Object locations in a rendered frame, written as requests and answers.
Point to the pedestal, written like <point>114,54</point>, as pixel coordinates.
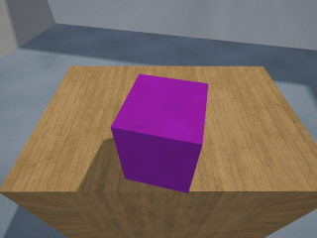
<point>256,171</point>

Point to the carton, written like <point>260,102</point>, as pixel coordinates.
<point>159,131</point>

